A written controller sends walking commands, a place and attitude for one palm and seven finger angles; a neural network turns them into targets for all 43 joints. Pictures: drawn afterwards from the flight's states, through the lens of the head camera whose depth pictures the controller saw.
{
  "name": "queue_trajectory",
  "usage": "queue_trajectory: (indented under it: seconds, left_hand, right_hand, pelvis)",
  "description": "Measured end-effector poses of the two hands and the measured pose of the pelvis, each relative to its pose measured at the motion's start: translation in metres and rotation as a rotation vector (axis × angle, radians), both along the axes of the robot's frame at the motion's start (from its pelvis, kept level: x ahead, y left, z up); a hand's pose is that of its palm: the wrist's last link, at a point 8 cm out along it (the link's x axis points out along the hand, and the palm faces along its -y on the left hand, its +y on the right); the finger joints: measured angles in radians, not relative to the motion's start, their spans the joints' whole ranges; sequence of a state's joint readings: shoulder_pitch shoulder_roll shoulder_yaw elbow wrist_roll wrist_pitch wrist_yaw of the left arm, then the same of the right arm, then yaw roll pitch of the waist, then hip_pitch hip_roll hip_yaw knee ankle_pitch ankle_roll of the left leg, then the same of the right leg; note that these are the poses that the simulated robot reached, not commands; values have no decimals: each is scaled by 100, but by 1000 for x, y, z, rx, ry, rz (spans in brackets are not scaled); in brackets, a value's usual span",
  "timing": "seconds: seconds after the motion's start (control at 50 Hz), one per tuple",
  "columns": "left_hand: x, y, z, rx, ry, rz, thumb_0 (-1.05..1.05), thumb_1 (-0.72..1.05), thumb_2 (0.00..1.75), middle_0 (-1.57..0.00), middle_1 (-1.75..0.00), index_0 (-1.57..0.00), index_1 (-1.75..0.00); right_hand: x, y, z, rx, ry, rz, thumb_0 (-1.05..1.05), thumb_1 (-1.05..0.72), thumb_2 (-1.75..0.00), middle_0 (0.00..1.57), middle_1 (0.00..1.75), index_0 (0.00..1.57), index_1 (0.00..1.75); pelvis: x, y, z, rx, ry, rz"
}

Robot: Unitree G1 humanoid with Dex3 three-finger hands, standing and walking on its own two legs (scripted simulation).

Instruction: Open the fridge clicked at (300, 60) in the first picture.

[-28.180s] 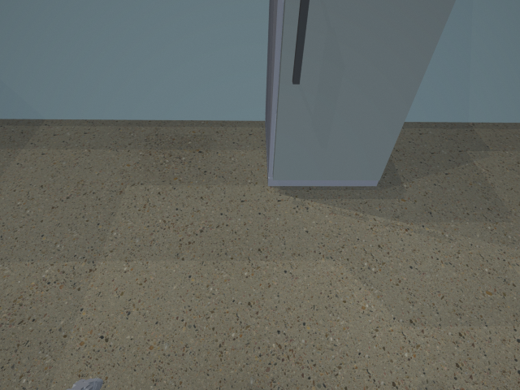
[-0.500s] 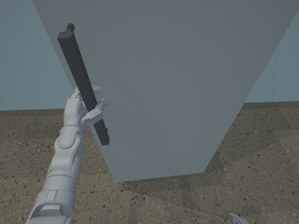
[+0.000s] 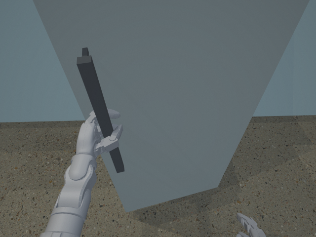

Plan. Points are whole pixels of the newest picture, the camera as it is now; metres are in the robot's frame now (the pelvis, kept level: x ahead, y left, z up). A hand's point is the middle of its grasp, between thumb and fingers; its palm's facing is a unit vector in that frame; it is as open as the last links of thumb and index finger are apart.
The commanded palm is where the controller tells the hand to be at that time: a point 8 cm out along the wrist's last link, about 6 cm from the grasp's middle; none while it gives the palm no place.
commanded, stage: walk backward, drawing the door open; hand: left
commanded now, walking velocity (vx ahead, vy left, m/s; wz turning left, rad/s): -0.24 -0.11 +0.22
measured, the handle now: (107, 124) +0.37 +0.15 +0.10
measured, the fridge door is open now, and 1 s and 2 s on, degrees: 14 41 70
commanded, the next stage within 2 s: stop walking and hold the door back in 1.74 s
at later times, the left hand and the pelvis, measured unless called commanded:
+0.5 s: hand (130, 179) +0.23 +0.07 +0.10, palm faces +0.05 -0.99 -0.14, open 6.3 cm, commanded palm +0.19 +0.12 +0.10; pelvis -0.05 -0.04 +0.01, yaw +4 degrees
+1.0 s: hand (176, 227) +0.14 -0.02 +0.10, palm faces +0.36 -0.92 -0.17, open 6.7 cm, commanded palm +0.09 +0.01 +0.10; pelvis -0.07 -0.22 -0.01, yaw +28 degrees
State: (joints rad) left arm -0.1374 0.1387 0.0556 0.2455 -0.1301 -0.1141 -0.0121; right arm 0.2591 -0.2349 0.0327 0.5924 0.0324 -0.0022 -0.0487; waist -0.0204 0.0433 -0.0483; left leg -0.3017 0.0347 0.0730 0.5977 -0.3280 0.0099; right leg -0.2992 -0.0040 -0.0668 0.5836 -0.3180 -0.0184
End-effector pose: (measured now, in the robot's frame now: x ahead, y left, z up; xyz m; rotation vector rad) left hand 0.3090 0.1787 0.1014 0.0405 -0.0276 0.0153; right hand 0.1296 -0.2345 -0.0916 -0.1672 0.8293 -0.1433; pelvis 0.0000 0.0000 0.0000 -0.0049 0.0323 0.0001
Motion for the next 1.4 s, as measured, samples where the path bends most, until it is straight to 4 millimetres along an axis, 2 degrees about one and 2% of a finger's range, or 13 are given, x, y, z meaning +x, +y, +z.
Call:
queue_trajectory:
  seconds: [0.24, 0.42, 0.52, 0.74, 0.86, 0.94, 1.02, 1.08, 1.12, 1.18, 1.28, 1.34, 1.4]
  left_hand:
    - [-51, -20, 3, 77, 16, -18, -3, 61, 68, -45, -140, -38, -140]
    - [-90, -42, 4, 91, 31, -3, -3, 61, 67, -42, -138, -38, -140]
    - [-112, -59, 5, 99, 36, 47, -3, 61, 68, -42, -137, -37, -140]
    - [-156, -95, 3, 103, 12, 140, -4, 60, 69, -43, -137, -34, -140]
    - [-178, -118, 3, 133, 20, 217, -6, 60, 70, -42, -134, -29, -140]
    - [-197, -141, 2, 137, -5, 308, -6, 59, 73, -43, -134, -27, -140]
    - [-215, -164, 2, 127, -1, 372, -5, 58, 75, -43, -136, -28, -140]
    - [-227, -180, 1, 111, -13, 400, -3, 58, 76, -43, -137, -30, -140]
    - [-233, -190, -2, 101, -53, 418, -3, 57, 77, -44, -138, -30, -140]
    - [-243, -206, -3, 122, -59, 477, -3, 57, 77, -46, -139, -28, -140]
    - [-261, -240, 1, 108, 5, 616, -2, 58, 78, -44, -134, -27, -140]
    - [-270, -262, 1, 134, 1, 722, -2, 58, 79, -43, -134, -26, -140]
    - [-277, -283, 1, 146, 12, 815, -3, 58, 80, -44, -136, -26, -140]
  right_hand:
    - [11, 10, 16, -31, -13, 9, 1, -90, -90, 20, 30, 20, 30]
    - [6, 9, 17, 11, -43, 56, 1, -90, -90, 21, 30, 20, 30]
    - [-5, -11, 4, 24, -9, 83, 1, -90, -90, 21, 30, 20, 30]
    - [-22, -83, -17, -33, -22, 98, 1, -90, -90, 21, 30, 20, 30]
    - [-29, -111, -17, -36, 25, 215, 1, -90, -90, 20, 30, 20, 30]
    - [-13, -132, -27, -24, 54, 323, 1, -90, -90, 20, 30, 20, 30]
    - [14, -149, -25, -62, 47, 416, 2, -90, -90, 21, 30, 20, 30]
    - [37, -152, -14, -86, -16, 493, 2, -90, -90, 20, 30, 20, 30]
    - [55, -151, -11, -84, -97, 543, 2, -90, -90, 20, 30, 20, 30]
    - [70, -151, -3, -62, -114, 631, 1, -90, -90, 20, 30, 20, 30]
    - [95, -162, 6, -17, -91, 776, 1, -90, -90, 20, 30, 20, 30]
    - [117, -171, -2, 18, -85, 832, 1, -90, -90, 21, 30, 20, 30]
    - [139, -184, -10, 17, -77, 865, 1, -90, -90, 21, 30, 20, 30]
  pelvis:
    - [-17, 2, 10, 14, -34, 7]
    - [-38, -21, 9, 34, -24, 38]
    - [-49, -47, 7, 33, -18, 78]
    - [-62, -104, -10, 16, -46, 180]
    - [-72, -156, -4, 19, -50, 303]
    - [-70, -199, -11, 13, -37, 396]
    - [-70, -227, -9, 14, -51, 509]
    - [-68, -246, -9, 23, -43, 570]
    - [-67, -259, -19, 9, -31, 592]
    - [-64, -292, -14, 36, -53, 641]
    - [-45, -345, 0, -23, -63, 737]
    - [-21, -376, -9, -9, -33, 793]
    - [-10, -402, -13, -7, -47, 853]
